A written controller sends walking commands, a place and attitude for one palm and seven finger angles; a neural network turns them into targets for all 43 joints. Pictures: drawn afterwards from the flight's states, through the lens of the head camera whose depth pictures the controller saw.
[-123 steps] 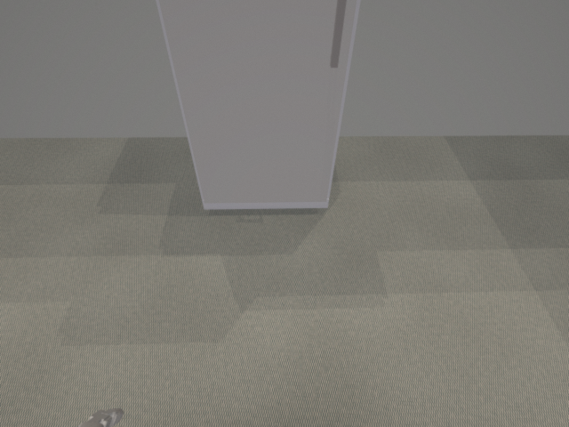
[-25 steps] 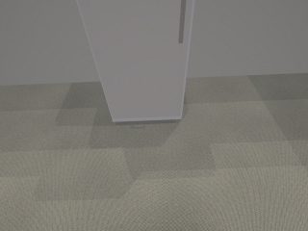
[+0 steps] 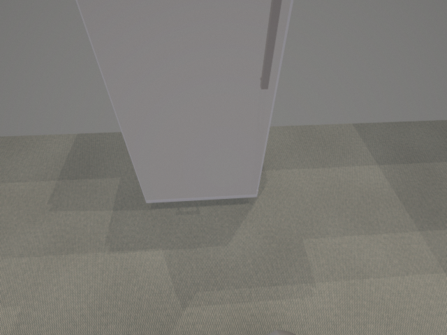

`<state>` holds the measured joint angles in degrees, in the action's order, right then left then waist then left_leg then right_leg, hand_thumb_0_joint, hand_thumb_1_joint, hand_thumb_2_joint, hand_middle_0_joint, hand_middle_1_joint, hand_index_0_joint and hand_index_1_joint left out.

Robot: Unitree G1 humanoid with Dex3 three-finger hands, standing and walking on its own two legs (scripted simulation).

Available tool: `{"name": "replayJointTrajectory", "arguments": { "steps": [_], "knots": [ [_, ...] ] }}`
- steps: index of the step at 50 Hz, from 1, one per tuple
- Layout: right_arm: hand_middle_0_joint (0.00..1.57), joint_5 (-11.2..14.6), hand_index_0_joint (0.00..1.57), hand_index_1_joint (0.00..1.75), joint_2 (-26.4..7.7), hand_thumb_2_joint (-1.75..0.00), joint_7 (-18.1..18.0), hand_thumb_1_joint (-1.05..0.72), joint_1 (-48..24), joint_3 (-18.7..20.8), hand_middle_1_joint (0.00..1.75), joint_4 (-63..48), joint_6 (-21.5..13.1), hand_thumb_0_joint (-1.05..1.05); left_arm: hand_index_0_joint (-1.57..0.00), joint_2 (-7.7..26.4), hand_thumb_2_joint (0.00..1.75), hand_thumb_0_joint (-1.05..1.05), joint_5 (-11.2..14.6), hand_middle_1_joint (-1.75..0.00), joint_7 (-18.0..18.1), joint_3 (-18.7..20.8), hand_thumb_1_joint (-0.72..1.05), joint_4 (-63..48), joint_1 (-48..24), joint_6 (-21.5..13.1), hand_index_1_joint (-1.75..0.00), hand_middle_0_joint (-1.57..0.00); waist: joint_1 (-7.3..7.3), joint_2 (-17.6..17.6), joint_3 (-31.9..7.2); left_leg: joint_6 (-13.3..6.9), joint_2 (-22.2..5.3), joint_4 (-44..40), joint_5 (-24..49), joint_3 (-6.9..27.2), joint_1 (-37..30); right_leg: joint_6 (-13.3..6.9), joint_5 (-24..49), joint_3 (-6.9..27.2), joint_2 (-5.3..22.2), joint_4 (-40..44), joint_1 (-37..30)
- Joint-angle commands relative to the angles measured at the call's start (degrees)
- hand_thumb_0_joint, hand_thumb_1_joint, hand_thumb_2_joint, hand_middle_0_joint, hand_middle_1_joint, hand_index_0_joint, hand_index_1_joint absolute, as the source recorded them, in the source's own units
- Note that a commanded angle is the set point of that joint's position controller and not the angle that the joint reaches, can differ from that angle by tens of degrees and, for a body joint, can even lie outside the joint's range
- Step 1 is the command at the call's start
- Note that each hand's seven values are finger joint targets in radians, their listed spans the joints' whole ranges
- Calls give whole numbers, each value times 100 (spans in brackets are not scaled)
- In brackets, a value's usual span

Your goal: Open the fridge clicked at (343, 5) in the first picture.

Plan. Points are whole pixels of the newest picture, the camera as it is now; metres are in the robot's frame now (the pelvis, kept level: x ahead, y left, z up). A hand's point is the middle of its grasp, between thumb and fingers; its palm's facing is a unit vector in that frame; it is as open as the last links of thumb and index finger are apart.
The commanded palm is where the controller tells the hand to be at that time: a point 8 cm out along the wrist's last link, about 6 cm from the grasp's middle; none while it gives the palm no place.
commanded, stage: turn to face it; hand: right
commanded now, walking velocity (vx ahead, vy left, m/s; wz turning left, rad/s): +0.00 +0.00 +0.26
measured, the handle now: (269, 34) +0.87 -0.04 +0.15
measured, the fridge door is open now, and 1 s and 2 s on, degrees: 0 0 0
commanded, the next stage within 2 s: take the last steps up to it in 0.28 s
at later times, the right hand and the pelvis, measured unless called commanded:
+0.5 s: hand out of the picture +0.12 -0.18 -0.18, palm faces -0.03 +0.98 -0.19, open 7.4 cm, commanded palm none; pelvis +0.11 -0.01 +0.00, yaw +6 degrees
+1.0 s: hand (322, 305) +0.24 -0.19 -0.17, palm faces -0.12 +0.98 -0.15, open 7.4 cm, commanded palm none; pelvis +0.24 -0.02 +0.01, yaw +9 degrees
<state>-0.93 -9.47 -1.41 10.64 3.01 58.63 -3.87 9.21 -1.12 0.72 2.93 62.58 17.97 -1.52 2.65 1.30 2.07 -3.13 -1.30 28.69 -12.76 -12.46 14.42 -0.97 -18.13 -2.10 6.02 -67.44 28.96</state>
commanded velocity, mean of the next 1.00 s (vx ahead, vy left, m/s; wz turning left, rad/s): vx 0.18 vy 0.01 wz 0.14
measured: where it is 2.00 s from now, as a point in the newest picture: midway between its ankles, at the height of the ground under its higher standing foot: (230, 325)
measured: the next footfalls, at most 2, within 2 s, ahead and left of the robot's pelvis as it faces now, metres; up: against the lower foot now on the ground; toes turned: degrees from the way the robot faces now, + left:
right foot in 0.18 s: +0.17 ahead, -0.13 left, +0.00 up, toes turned -7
left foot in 0.48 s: +0.15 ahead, +0.10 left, +0.00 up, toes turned +12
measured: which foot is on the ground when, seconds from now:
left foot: down 0.00-0.20, up 0.22-0.46, down 0.48-0.88, up 0.90-1.00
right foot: up 0.00-0.16, down 0.18-0.50, up 0.52-0.84, down 0.86-1.00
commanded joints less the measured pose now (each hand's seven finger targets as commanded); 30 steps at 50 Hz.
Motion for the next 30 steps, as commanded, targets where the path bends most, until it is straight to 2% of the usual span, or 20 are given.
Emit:
{"name": "replayJointTrajectory", "arguments": {
  "steps": [1,5,7,8,9,10,11,12,14,17,18,20,22,23,24,25,26,27,28,30],
  "knots": [
    [20,-62,20,30,-451,-90,27,-90,430,-31,30,-115,0,0,-20,-170,90,0,-7,-30,-82,-47,90,-194,562,128,-30,-20,45,-819,453,-450,-1414,-1809,493,760,1138,208,427,-187,196,1309,-619],
    [20,-47,20,30,-632,-90,27,-90,766,-12,30,7,44,0,-20,-77,90,0,-5,-30,-87,-89,90,-333,99,-20,-30,-20,-196,-754,104,-486,-1257,-1206,1516,876,260,270,617,-435,-56,2750,-1018],
    [20,-8,20,30,-613,-90,7,-90,882,-14,30,112,107,0,-20,75,90,0,-11,-30,-63,-85,90,-247,191,-107,-30,-20,-170,-534,-176,-311,-1031,-609,1615,868,-29,311,1243,-503,-142,3740,-1678],
    [20,9,20,30,-490,-90,-3,-90,1008,-34,30,125,142,0,-20,327,90,0,-8,-30,-33,-57,90,-179,421,-161,-30,-20,-121,-39,-448,-122,-804,-110,1237,795,2,286,2070,-278,76,4110,-2258],
    [20,41,20,30,-299,-90,-1,-90,1215,-59,30,119,175,0,-20,761,90,0,-28,-30,19,3,90,-180,589,-203,-30,-20,-116,888,-741,175,-399,483,64,587,417,-31,3431,526,876,4228,-2857],
    [20,71,20,30,-177,-90,-1,-90,1352,-93,30,128,219,0,-20,1040,90,0,-17,-30,65,30,90,-187,540,-154,-30,-20,-176,1452,-823,370,-138,1087,-1624,497,645,-561,4162,1122,1646,4459,-2928],
    [20,36,20,30,-196,-90,-9,-90,1249,-98,30,144,246,0,-20,973,90,0,-30,-30,109,11,90,-206,351,-94,-30,-20,-149,1265,-556,393,-108,1769,-2322,701,786,-823,3878,1155,1770,4767,-2661],
    [20,22,20,30,-182,-90,-4,-90,1122,-99,30,158,298,0,-20,893,90,0,-41,-30,166,-26,90,-216,136,-101,-30,-20,-169,1664,-370,416,-261,2158,-2300,878,959,-852,4048,1027,1688,4852,-2494],
    [20,1,20,30,-242,-90,26,-90,951,-40,30,198,317,0,-20,717,90,0,-28,-30,188,-78,90,-236,-64,-93,-30,-20,-169,1186,-253,410,-363,2289,-1948,1032,982,-817,4547,575,1497,4674,-2443],
    [20,13,20,30,-108,-90,61,-90,981,-29,30,216,371,0,-20,800,90,0,-29,-30,179,26,90,-329,-349,-43,-30,-20,-221,534,-428,455,-304,1697,-1533,881,777,-759,4042,100,1323,4594,-2519],
    [20,3,20,30,-54,-90,64,-90,988,-26,30,214,391,0,-20,843,90,0,-24,-30,174,50,90,-347,-369,-27,-30,-20,-203,444,-505,466,-256,1470,-1364,816,590,-733,3731,19,1276,4595,-2444],
    [20,-32,20,30,2,-90,63,-90,1139,-33,30,269,399,0,-20,815,90,0,-8,-30,148,74,90,-327,-453,7,-30,-20,-263,531,-472,464,-168,1020,-869,655,226,-643,2543,-93,1163,4651,-2129],
    [20,-70,20,30,-19,-90,85,-90,1400,-13,30,325,378,0,-20,792,90,0,2,-30,100,98,90,-335,-562,45,-30,-20,-408,454,-335,405,-80,474,-457,541,-283,-495,606,-85,1059,4679,-1505],
    [20,-89,20,30,-104,-90,88,-90,1591,6,30,358,367,0,-20,728,90,0,5,-30,69,99,90,-378,-704,70,-30,-20,-538,255,-159,348,-142,49,-367,683,-569,-318,-478,-191,885,4502,-1070],
    [20,-127,20,30,-335,-90,76,-90,1691,49,30,383,338,0,-20,543,90,0,15,-30,33,74,90,-445,-821,95,-30,-20,-635,-430,121,161,-512,-576,-974,1401,-646,-78,-1359,-465,451,3902,-500],
    [20,-148,20,30,-773,-90,51,-90,1765,122,30,355,317,0,-20,247,90,0,34,-30,-26,10,90,-623,-939,126,-30,-20,-717,-1594,432,-297,-1379,-1506,-2183,2845,-650,156,-1581,-907,-129,2809,303],
    [20,-85,20,30,-1024,-90,19,-90,1950,162,30,318,312,0,-20,335,90,0,11,-30,-73,9,90,-802,-1292,141,-30,-20,-908,-1695,581,-783,-1972,-2273,-3023,3735,-443,141,-1450,-678,-174,1806,567],
    [20,-64,20,30,-913,-90,-21,-90,1910,159,30,348,275,0,-20,463,90,0,-27,-30,-102,59,90,-779,-1382,143,-30,-20,-866,-1664,759,-845,-1899,-2436,-3157,3779,-278,104,-1161,-383,-58,1227,713],
    [20,-62,20,30,-794,-90,-31,-90,1748,151,30,338,241,0,-20,444,90,0,-36,-30,-115,90,90,-740,-1306,130,-30,-20,-724,-1440,894,-829,-1829,-2333,-2802,3600,-264,89,-881,-197,-3,939,849],
    [20,-80,20,30,-655,-90,-28,-90,1444,108,30,233,167,0,-20,428,90,0,-50,-30,-147,99,90,-590,-948,88,-30,-20,-467,-814,615,-733,-1607,-1980,-1770,2823,-270,119,-451,-125,79,905,594]
  ]
}}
